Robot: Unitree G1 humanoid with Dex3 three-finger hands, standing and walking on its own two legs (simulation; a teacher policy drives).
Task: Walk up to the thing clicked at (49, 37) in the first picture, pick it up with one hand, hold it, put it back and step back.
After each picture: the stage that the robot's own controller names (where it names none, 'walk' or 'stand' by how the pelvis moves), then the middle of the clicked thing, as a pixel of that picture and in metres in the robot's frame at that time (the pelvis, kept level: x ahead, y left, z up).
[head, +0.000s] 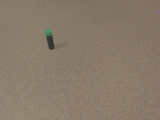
stand; (50, 39) +1.38 +0.39 -0.65
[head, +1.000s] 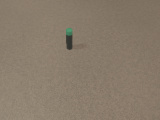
walk; (69, 39) +1.28 +0.17 -0.63
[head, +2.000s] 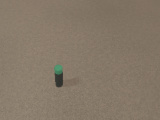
walk; (58, 76) +0.83 +0.17 -0.64
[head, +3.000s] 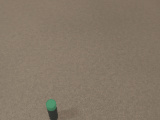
walk; (52, 110) +0.51 +0.20 -0.64
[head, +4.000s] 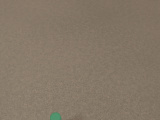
stand; out of the picture +0.40 +0.16 -0.64
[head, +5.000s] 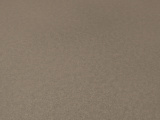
stand; out of the picture +0.36 +0.19 -0.64
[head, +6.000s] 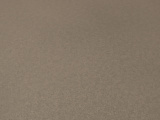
stand; out of the picture +0.37 +0.16 -0.65
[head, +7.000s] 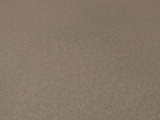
stand; out of the picture +0.36 +0.17 -0.66
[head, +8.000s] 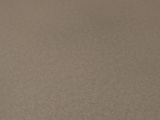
stand; out of the picture +0.36 +0.18 -0.66
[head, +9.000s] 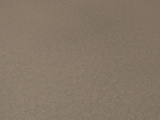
stand; out of the picture +0.35 +0.18 -0.66
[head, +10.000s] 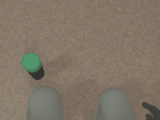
go down; (35, 68) +0.41 +0.21 -0.31
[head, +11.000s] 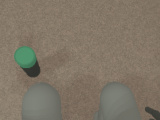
go down; (29, 64) +0.42 +0.22 -0.26
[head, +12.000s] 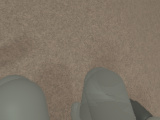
close in; out of the picture +0.40 +0.25 -0.16
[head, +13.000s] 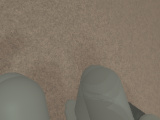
close; out of the picture +0.40 +0.26 -0.16
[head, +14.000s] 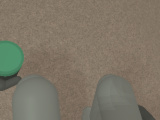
lift; (6, 66) +0.34 +0.24 -0.08
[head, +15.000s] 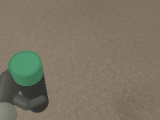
lift; (33, 87) +0.31 +0.16 +0.07
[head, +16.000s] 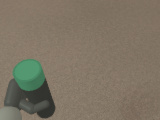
hold; (38, 93) +0.30 +0.16 +0.04
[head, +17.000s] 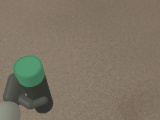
hold; (37, 89) +0.31 +0.17 +0.04
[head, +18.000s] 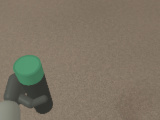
crouch; (37, 89) +0.32 +0.17 +0.02
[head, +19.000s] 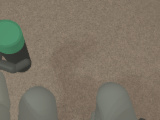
crouch; (15, 52) +0.42 +0.20 -0.06
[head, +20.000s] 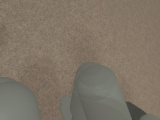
lower; out of the picture +0.42 +0.28 -0.16
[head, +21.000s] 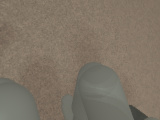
lower; out of the picture +0.41 +0.27 -0.16
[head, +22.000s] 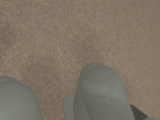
lower; out of the picture +0.41 +0.27 -0.16
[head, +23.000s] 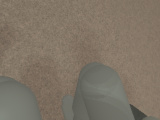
lower; out of the picture +0.41 +0.27 -0.16
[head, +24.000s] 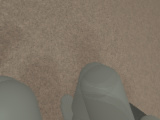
loosen; out of the picture +0.40 +0.25 -0.16
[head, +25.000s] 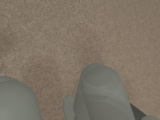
withdraw; out of the picture +0.40 +0.27 -0.17
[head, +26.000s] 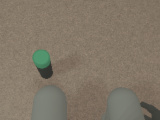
walk; (44, 66) +0.44 +0.21 -0.31
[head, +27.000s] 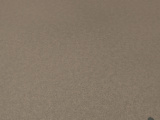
stand; out of the picture +0.36 +0.17 -0.59
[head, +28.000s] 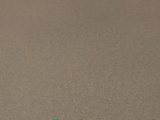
stand; out of the picture +0.37 +0.18 -0.60
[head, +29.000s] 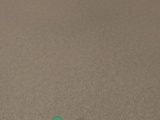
stand; out of the picture +0.38 +0.18 -0.61
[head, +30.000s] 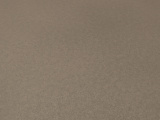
stand; out of the picture +0.39 +0.17 -0.65
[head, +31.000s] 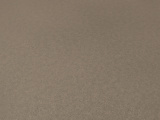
stand; out of the picture +0.36 +0.18 -0.66
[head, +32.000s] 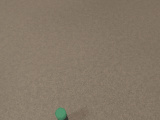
walk; (62, 117) +0.38 +0.17 -0.65
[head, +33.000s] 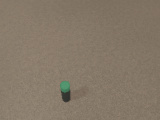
walk; (65, 92) +0.56 +0.12 -0.63
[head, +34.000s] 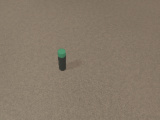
walk; (62, 60) +0.92 +0.18 -0.64
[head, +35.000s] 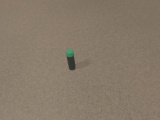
walk; (70, 59) +0.99 +0.18 -0.63
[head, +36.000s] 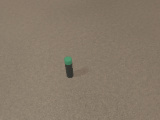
stand; (69, 67) +0.96 +0.17 -0.66
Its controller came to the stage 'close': yes
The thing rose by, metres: 0.68
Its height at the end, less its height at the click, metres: +0.00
